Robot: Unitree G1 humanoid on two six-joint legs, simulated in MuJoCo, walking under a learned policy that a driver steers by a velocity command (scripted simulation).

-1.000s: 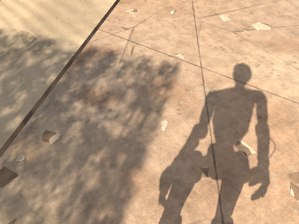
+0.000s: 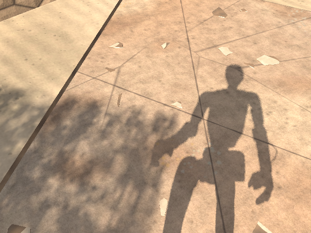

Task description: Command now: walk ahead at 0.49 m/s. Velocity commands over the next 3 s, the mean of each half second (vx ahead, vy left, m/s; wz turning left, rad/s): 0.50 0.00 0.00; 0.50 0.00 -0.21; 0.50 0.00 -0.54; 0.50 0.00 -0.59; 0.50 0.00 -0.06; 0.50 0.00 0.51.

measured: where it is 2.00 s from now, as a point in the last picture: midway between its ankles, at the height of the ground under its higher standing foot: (188, 127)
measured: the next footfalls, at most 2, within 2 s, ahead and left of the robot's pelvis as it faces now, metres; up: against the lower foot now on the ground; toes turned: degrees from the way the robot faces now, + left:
right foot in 0.24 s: +0.33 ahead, -0.16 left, +0.00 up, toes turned -3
left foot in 0.78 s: +0.63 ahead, +0.09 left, +0.00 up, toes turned +0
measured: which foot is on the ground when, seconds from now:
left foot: down 0.00-0.24, up 0.26-0.76, down 0.78-1.00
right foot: up 0.00-0.22, down 0.24-0.78, up 0.80-1.00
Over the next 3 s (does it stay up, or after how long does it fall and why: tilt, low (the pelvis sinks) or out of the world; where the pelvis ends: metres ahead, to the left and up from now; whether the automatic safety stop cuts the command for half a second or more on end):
stays up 1.49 -0.54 -0.01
